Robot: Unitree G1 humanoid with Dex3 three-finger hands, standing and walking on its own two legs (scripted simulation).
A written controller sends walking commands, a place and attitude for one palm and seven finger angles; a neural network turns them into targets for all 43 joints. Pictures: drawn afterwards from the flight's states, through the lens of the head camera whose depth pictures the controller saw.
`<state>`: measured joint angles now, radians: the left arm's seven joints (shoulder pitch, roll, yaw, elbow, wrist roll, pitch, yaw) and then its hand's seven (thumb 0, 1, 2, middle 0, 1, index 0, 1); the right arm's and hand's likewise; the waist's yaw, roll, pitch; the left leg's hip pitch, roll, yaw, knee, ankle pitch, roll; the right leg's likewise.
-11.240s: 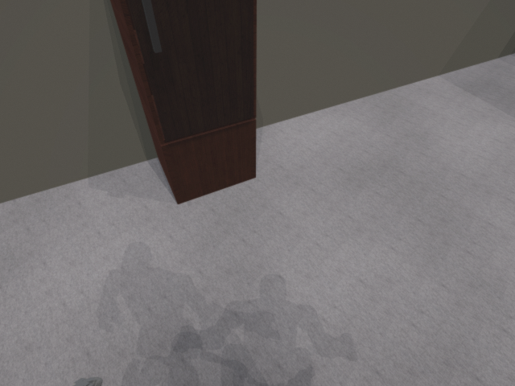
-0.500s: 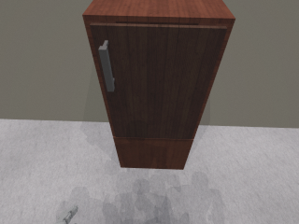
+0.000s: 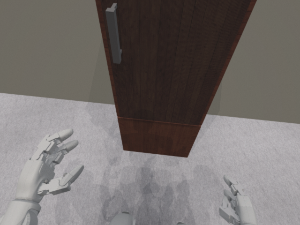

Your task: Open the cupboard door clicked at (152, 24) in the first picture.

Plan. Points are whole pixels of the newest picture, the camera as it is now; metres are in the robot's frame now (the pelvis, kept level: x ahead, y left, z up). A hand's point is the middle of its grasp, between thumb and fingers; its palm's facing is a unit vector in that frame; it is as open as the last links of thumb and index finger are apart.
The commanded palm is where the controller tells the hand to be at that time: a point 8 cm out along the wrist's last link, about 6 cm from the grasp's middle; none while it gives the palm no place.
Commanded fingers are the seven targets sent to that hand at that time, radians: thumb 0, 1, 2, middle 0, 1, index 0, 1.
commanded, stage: raise the hand with hooked fingers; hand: left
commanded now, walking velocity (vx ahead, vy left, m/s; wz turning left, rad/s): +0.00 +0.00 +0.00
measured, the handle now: (116, 35) +0.61 +0.17 +0.18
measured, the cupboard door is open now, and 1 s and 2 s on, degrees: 0 0 0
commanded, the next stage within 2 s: move the hooked fingers beside the handle in 1.50 s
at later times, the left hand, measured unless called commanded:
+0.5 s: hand (45, 136) +0.27 +0.26 +0.13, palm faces +0.02 -1.00 -0.06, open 12.7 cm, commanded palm +0.24 +0.31 +0.14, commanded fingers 0.00 -0.41 0.34 -0.29 -1.14 -0.29 -1.14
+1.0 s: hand (24, 94) +0.32 +0.30 +0.20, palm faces +0.04 -1.00 -0.06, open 14.0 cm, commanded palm +0.29 +0.34 +0.20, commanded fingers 0.00 -0.50 0.30 -0.30 -1.20 -0.30 -1.20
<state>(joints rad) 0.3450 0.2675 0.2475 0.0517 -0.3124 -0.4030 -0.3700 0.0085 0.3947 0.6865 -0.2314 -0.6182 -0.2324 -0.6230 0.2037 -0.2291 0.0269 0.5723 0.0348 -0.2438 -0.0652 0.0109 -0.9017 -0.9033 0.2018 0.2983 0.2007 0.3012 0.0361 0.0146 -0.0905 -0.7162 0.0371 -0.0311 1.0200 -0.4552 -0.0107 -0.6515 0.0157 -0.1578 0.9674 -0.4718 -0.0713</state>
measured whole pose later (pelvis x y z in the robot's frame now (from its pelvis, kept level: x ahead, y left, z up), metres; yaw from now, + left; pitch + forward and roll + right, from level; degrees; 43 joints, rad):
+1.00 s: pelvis +0.02 +0.03 +0.06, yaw -1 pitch +0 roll -1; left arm -0.13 0.45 0.43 0.27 -0.32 0.02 -0.45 -0.02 -0.50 0.30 -0.30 -1.19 -0.30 -1.20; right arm 0.25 -0.26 0.09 0.61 0.07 -0.23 -0.11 0.01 -0.90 -0.90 0.21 0.30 0.20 0.30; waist 0.04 0.04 -0.02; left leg -0.28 0.00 0.03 0.57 -0.29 0.03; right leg -0.24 0.00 -0.10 0.53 -0.29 -0.03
